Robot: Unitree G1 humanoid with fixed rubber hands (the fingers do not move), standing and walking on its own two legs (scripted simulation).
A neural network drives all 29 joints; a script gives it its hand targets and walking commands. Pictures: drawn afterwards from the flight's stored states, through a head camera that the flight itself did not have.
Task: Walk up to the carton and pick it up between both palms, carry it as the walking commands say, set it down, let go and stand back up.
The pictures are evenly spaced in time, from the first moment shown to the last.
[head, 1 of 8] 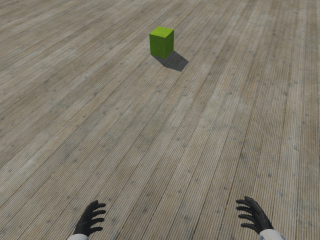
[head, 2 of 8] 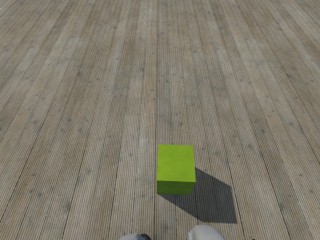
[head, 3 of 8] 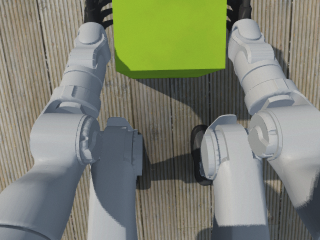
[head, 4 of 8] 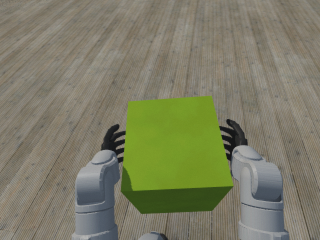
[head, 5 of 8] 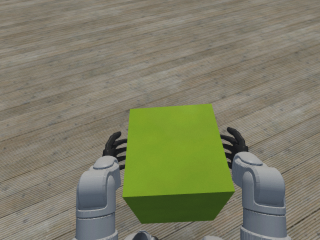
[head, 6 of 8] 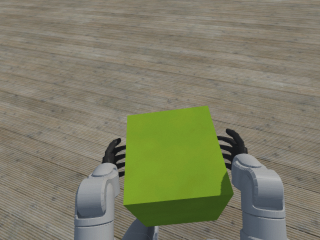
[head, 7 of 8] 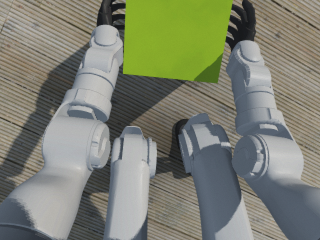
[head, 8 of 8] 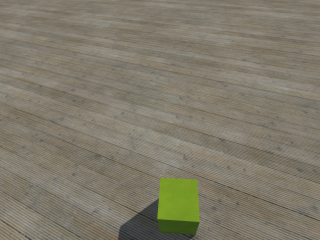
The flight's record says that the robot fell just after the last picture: no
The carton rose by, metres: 0.67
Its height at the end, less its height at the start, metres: +0.00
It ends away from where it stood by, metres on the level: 2.64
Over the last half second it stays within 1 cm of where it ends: yes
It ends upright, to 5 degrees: yes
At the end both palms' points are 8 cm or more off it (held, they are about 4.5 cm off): yes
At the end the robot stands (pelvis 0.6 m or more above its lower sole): yes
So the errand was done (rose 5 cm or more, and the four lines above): yes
